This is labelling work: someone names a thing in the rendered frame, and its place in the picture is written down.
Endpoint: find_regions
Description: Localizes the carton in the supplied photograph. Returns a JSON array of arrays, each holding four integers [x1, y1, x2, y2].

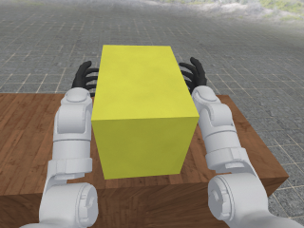
[[91, 45, 200, 180]]

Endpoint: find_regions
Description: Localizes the robot right upper arm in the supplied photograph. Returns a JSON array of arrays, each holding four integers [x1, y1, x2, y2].
[[207, 172, 304, 228]]

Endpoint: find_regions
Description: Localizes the robot left upper arm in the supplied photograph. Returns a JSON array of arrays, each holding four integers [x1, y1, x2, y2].
[[19, 182, 99, 228]]

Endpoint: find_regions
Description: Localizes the left robot hand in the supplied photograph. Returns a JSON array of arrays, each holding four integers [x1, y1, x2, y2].
[[71, 61, 99, 97]]

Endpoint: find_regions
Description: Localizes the right robot hand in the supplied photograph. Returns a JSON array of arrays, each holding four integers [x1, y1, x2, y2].
[[179, 57, 207, 95]]

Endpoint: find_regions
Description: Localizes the pedestal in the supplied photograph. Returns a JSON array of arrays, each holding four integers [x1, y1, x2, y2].
[[0, 93, 290, 228]]

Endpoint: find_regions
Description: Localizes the robot left forearm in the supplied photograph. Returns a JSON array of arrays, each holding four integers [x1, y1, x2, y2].
[[39, 87, 93, 220]]

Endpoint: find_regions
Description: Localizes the robot right forearm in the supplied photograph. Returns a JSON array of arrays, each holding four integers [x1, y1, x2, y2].
[[191, 85, 269, 206]]

